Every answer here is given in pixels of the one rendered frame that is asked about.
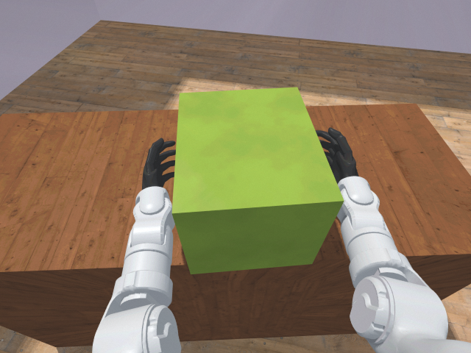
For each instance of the robot left hand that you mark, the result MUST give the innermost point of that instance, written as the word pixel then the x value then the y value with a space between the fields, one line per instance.
pixel 153 169

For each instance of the robot right hand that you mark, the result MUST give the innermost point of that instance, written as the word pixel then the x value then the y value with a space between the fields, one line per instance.
pixel 340 158

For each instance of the right robot upper arm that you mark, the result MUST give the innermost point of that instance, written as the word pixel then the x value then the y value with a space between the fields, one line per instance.
pixel 395 316

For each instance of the carton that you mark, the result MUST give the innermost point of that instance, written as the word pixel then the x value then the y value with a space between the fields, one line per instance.
pixel 252 185

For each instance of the robot right forearm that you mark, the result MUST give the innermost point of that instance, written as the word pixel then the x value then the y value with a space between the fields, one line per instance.
pixel 367 240

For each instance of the left robot upper arm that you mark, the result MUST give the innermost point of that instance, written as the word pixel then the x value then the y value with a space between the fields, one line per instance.
pixel 148 329

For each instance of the robot left forearm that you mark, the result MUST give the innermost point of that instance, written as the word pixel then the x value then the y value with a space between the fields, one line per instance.
pixel 145 277

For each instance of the pedestal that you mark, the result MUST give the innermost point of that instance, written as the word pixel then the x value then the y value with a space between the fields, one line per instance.
pixel 68 185

